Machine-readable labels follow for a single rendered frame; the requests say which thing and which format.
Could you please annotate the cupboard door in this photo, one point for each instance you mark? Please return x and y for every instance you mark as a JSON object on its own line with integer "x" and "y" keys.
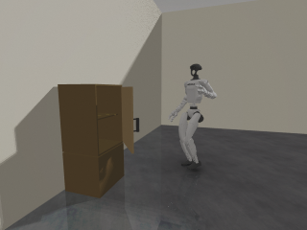
{"x": 127, "y": 117}

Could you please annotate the robot right hand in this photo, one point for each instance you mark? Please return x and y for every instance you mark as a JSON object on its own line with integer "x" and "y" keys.
{"x": 174, "y": 114}

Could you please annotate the robot left upper arm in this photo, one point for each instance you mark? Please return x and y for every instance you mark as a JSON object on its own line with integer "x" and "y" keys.
{"x": 206, "y": 85}

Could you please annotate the right robot forearm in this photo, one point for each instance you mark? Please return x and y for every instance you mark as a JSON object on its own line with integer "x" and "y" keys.
{"x": 182, "y": 104}

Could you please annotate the robot right upper arm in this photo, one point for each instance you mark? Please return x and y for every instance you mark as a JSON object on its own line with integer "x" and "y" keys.
{"x": 185, "y": 85}

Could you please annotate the handle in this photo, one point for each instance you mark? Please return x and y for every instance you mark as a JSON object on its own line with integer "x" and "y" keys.
{"x": 137, "y": 124}

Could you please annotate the robot left hand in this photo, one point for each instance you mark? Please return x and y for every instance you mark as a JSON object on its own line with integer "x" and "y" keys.
{"x": 202, "y": 90}

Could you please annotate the right robot thigh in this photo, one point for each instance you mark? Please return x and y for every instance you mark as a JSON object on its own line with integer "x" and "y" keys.
{"x": 182, "y": 126}

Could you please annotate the left robot forearm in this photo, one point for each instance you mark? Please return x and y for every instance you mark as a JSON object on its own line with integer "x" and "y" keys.
{"x": 210, "y": 95}

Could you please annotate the left robot foot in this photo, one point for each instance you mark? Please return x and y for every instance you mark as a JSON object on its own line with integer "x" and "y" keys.
{"x": 194, "y": 165}

